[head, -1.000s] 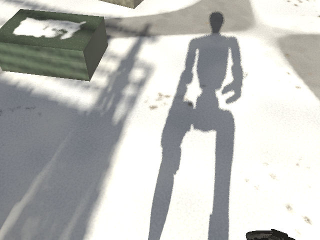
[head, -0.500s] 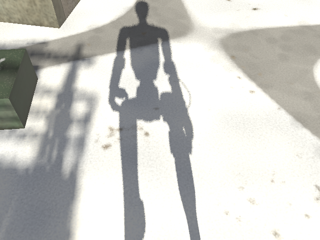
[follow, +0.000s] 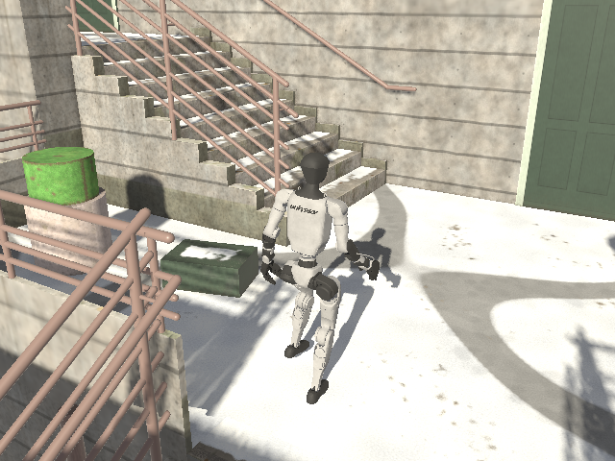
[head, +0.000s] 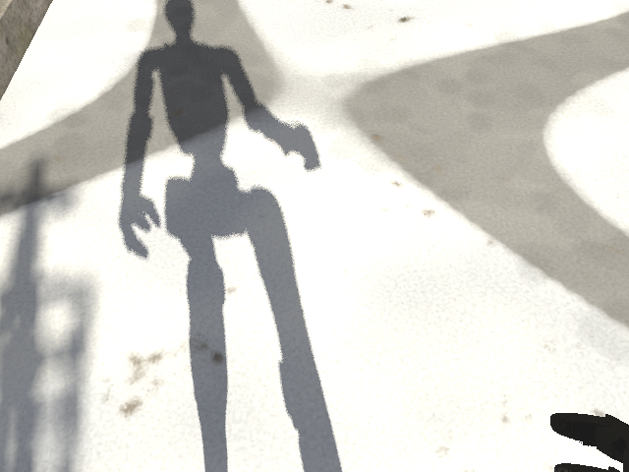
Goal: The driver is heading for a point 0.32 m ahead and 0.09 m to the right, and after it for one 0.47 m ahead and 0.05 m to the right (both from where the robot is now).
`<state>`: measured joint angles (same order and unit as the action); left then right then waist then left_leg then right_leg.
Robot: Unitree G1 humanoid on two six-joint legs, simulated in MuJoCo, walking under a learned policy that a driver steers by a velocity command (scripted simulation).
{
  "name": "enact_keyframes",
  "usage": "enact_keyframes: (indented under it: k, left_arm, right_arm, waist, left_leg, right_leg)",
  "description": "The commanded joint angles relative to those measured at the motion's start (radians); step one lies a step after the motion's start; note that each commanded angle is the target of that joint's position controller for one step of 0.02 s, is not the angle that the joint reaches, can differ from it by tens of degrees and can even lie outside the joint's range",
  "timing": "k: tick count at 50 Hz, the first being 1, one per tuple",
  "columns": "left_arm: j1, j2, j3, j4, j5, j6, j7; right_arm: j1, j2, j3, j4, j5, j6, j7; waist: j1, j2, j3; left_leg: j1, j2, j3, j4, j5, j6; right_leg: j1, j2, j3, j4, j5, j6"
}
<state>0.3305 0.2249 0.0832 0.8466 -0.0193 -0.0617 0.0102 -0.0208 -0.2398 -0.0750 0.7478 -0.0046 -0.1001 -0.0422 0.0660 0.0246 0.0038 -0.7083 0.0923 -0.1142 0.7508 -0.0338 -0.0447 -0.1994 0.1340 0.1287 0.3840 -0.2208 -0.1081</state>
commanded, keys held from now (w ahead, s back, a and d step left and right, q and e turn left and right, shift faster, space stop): w+e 0.18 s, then e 0.40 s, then no key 0.42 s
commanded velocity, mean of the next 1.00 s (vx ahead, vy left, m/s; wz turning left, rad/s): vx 0.21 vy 0.00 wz -0.46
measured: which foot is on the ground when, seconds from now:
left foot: up 0.00-0.14, down 0.16-0.62, up 0.64-0.96, down 0.98-1.00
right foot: down 0.00-0.18, up 0.20-0.60, down 0.62-1.00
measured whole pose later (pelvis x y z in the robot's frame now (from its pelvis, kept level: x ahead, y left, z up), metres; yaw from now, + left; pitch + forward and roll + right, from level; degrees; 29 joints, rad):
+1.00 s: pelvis +0.28 -0.01 -0.02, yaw -26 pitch +2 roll -1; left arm 0.14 0.22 0.04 0.67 0.02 0.01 0.02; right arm 0.17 -0.24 -0.04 0.80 -0.02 0.02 -0.02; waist -0.01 0.00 -0.01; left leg -0.33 0.04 -0.01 0.60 -0.31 -0.02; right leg -0.41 0.06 0.03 0.58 -0.20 -0.03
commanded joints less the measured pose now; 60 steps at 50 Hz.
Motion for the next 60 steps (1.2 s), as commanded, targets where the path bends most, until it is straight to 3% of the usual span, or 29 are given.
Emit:
enact_keyframes:
  k: [1,4,6,7,8,9,10,11,12,13,15,17,23,28,30,31,32,33,34,35,39,45,48,49,50,51,52,53,60]
  left_arm:
    - [-0.012,0.153,0.041,-0.080,-0.005,-0.009,0.016]
    - [0.032,0.147,0.042,-0.079,-0.009,0.007,0.013]
    - [0.030,0.145,0.041,-0.092,-0.007,0.011,0.016]
    - [0.005,0.127,0.035,-0.108,-0.003,0.003,0.014]
    - [-0.043,0.091,0.023,-0.141,0.003,-0.006,0.005]
    - [0.067,0.044,0.009,-0.160,-0.017,-0.014,0.007]
    - [0.097,0.103,0.009,-0.171,-0.018,-0.018,0.008]
    - [0.036,0.184,0.031,-0.164,-0.016,-0.010,0.012]
    - [-0.038,0.191,0.036,-0.180,-0.007,0.003,0.016]
    - [-0.075,0.180,0.039,-0.198,0.007,0.012,0.017]
    - [-0.058,0.132,0.039,-0.215,-0.002,0.034,0.015]
    - [-0.075,0.088,0.027,-0.241,-0.007,0.048,0.014]
    - [-0.180,0.087,0.015,-0.276,0.002,0.054,-0.016]
    - [-0.229,0.127,0.036,-0.321,0.005,0.066,-0.044]
    - [-0.114,0.170,0.063,-0.289,0.013,0.061,-0.034]
    - [-0.032,0.277,0.089,-0.296,0.025,0.059,-0.013]
    - [-0.057,0.332,0.080,-0.326,0.039,0.057,-0.003]
    - [-0.027,0.249,0.056,-0.322,0.039,0.054,-0.008]
    - [-0.083,0.212,0.041,-0.315,0.033,0.047,-0.010]
    - [-0.134,0.181,0.032,-0.310,0.018,0.048,-0.008]
    - [-0.237,0.172,0.020,-0.309,0.036,0.055,0.002]
    - [-0.219,0.140,0.006,-0.268,0.040,0.060,0.014]
    - [-0.206,0.096,-0.015,-0.236,0.030,0.062,0.009]
    - [-0.166,0.071,-0.023,-0.218,0.034,0.057,0.008]
    - [-0.115,0.068,-0.021,-0.211,0.045,0.051,0.005]
    - [-0.127,0.070,-0.017,-0.219,0.039,0.049,0.005]
    - [-0.172,0.101,-0.010,-0.213,0.042,0.052,0.008]
    - [-0.202,0.101,-0.005,-0.212,0.041,0.057,0.011]
    - [-0.171,0.069,-0.005,-0.155,0.034,0.052,0.010]
  right_arm:
    - [-0.107,-0.061,-0.007,-0.074,0.011,-0.020,0.011]
    - [-0.122,-0.072,-0.009,-0.100,0.013,-0.041,0.039]
    - [-0.060,-0.105,-0.013,-0.081,0.024,-0.047,0.052]
    - [0.027,-0.131,-0.026,-0.065,0.016,-0.053,0.045]
    - [0.180,-0.182,-0.045,-0.039,-0.004,-0.064,0.042]
    - [0.352,-0.270,-0.075,-0.016,-0.032,-0.057,0.032]
    - [0.356,-0.228,-0.066,-0.007,-0.011,-0.044,0.037]
    - [0.284,-0.140,-0.043,-0.041,0.000,-0.029,0.027]
    - [0.227,-0.107,-0.029,-0.058,-0.006,-0.012,0.021]
    - [0.190,-0.086,-0.020,-0.054,-0.009,-0.002,0.022]
    - [0.153,-0.068,-0.011,-0.043,-0.013,0.003,0.028]
    - [0.144,-0.105,-0.023,-0.028,-0.013,0.004,0.027]
    - [0.130,-0.176,-0.042,-0.006,0.009,0.041,0.001]
    - [0.157,-0.214,-0.054,0.006,0.037,0.057,0.003]
    - [0.201,-0.183,-0.048,0.019,0.037,0.058,0.007]
    - [0.227,-0.140,-0.031,-0.004,-0.001,0.053,0.016]
    - [0.262,-0.089,-0.001,-0.039,-0.029,0.045,0.027]
    - [0.222,-0.152,-0.013,-0.027,0.002,0.046,0.036]
    - [0.181,-0.165,-0.016,-0.032,0.024,0.058,0.035]
    - [0.173,-0.152,-0.014,-0.020,0.014,0.071,0.024]
    - [0.219,-0.132,-0.013,-0.006,0.002,0.111,0.003]
    - [0.183,-0.098,0.008,-0.013,0.003,0.114,0.006]
    - [0.231,-0.072,0.015,0.009,-0.012,0.109,0.022]
    - [0.244,-0.099,0.014,0.008,-0.034,0.106,0.027]
    - [0.228,-0.166,0.005,-0.009,-0.040,0.105,0.025]
    - [0.177,-0.146,0.006,0.001,-0.034,0.101,0.030]
    - [0.112,-0.088,0.025,-0.025,-0.034,0.091,0.034]
    - [0.120,-0.078,0.027,-0.016,-0.034,0.084,0.031]
    - [0.230,-0.083,0.028,0.018,-0.011,0.070,0.010]
  waist:
    - [0.002,-0.124,-0.017]
    - [0.015,-0.108,-0.051]
    - [-0.017,-0.163,-0.054]
    - [-0.066,-0.179,-0.097]
    - [-0.145,-0.138,-0.201]
    - [-0.154,0.121,-0.372]
    - [-0.138,0.289,-0.381]
    - [-0.145,0.172,-0.248]
    - [-0.136,0.073,-0.156]
    - [-0.110,0.028,-0.097]
    - [-0.057,0.063,-0.046]
    - [-0.048,0.100,-0.036]
    - [-0.072,0.093,-0.105]
    - [-0.076,0.104,-0.085]
    - [-0.032,0.029,-0.134]
    - [-0.014,-0.176,-0.213]
    - [-0.059,-0.348,-0.302]
    - [0.002,-0.216,-0.385]
    - [-0.015,-0.169,-0.306]
    - [-0.036,-0.102,-0.247]
    - [-0.107,-0.140,-0.177]
    - [-0.066,-0.172,-0.155]
    - [-0.102,-0.144,-0.114]
    - [-0.087,-0.092,-0.098]
    - [-0.029,0.050,-0.074]
    - [-0.009,0.213,-0.053]
    - [-0.015,0.177,-0.008]
    - [-0.030,0.157,0.002]
    - [-0.073,-0.002,-0.005]
  left_leg:
    - [0.127,-0.073,0.054,-0.173,0.092,-0.009]
    - [0.200,-0.109,0.054,-0.237,0.006,-0.004]
    - [0.274,-0.118,0.052,-0.309,-0.024,0.050]
    - [0.395,-0.115,0.064,-0.344,-0.012,0.084]
    - [0.653,-0.003,-0.016,-0.295,0.006,0.143]
    - [1.069,0.251,-0.393,-0.307,-0.081,0.312]
    - [1.102,0.365,-0.651,-0.392,-0.152,0.365]
    - [0.983,0.334,-0.529,-0.390,-0.100,0.329]
    - [0.841,0.297,-0.365,-0.380,0.077,0.295]
    - [0.711,0.250,-0.245,-0.388,0.240,0.274]
    - [0.554,0.176,-0.088,-0.429,0.348,0.234]
    - [0.511,0.164,-0.003,-0.469,0.438,0.250]
    - [0.544,0.162,0.168,-0.465,0.376,0.223]
    - [0.613,0.195,0.188,-0.346,0.288,0.176]
    - [0.558,0.118,0.245,-0.118,0.276,0.114]
    - [0.332,0.042,0.292,0.167,-0.038,0.041]
    - [0.043,-0.085,0.210,0.475,-0.707,-0.015]
    - [0.033,-0.061,0.066,0.559,-0.660,-0.016]
    - [0.005,-0.031,0.063,0.554,-0.591,-0.006]
    - [0.008,-0.009,0.065,0.493,-0.524,-0.007]
    - [0.205,-0.031,0.100,0.355,-0.386,-0.024]
    - [0.344,-0.038,0.102,0.042,-0.331,-0.008]
    - [0.514,-0.070,0.142,-0.242,-0.175,0.035]
    - [0.561,-0.011,0.067,-0.286,-0.108,0.061]
    - [0.549,0.095,-0.030,-0.312,-0.046,0.108]
    - [0.349,0.138,-0.104,-0.407,-0.287,0.169]
    - [0.269,0.092,-0.077,-0.439,-0.420,0.141]
    - [0.258,0.056,-0.040,-0.430,-0.465,0.103]
    - [0.374,-0.012,0.052,-0.332,-0.316,0.077]
  right_leg:
    - [-0.075,-0.205,0.207,-0.099,0.124,-0.122]
    - [-0.001,-0.222,0.272,0.008,0.111,-0.118]
    - [0.058,-0.239,0.332,0.056,0.186,-0.102]
    - [0.052,-0.198,0.311,0.144,0.282,-0.074]
    - [-0.076,-0.148,0.245,0.356,0.268,-0.035]
    - [-0.417,-0.027,0.095,0.692,-0.006,0.051]
    - [-0.591,-0.053,0.070,0.863,-0.375,0.075]
    - [-0.643,-0.097,0.078,0.965,-0.318,0.095]
    - [-0.623,-0.128,0.034,1.004,-0.255,0.111]
    - [-0.589,-0.151,0.013,0.972,-0.224,0.116]
    - [-0.509,-0.191,-0.020,0.886,-0.204,0.119]
    - [-0.500,-0.192,-0.058,0.791,-0.150,0.134]
    - [-0.359,-0.196,-0.116,0.439,0.131,0.127]
    - [-0.275,-0.159,-0.162,0.226,0.059,0.071]
    - [-0.042,-0.105,-0.171,0.051,0.219,0.016]
    - [0.211,-0.307,0.089,0.076,0.685,-0.067]
    - [0.381,-0.549,0.413,0.091,0.968,-0.296]
    - [0.329,-0.536,0.390,0.049,0.810,-0.308]
    - [0.266,-0.479,0.287,0.047,0.689,-0.250]
    - [0.185,-0.415,0.214,0.036,0.561,-0.184]
    - [-0.095,-0.325,0.093,-0.028,0.430,-0.142]
    - [-0.126,-0.324,0.119,-0.040,0.139,-0.129]
    - [-0.193,-0.274,0.104,-0.002,-0.069,-0.053]
    - [-0.231,-0.228,0.079,0.042,-0.145,0.006]
    - [-0.267,-0.143,0.004,0.137,-0.215,0.058]
    - [-0.135,-0.113,-0.079,0.147,-0.135,0.094]
    - [-0.055,-0.132,-0.063,0.145,-0.044,0.100]
    - [-0.027,-0.130,-0.061,0.146,-0.004,0.095]
    - [-0.055,-0.150,-0.023,0.108,0.060,0.070]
